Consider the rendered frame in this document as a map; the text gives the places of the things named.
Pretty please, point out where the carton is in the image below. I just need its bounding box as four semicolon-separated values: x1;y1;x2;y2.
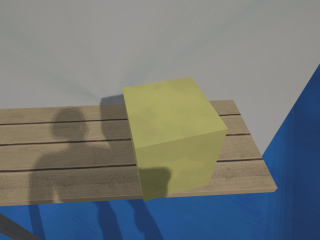
122;76;228;202

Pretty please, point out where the table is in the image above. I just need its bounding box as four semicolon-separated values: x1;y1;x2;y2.
0;100;278;240

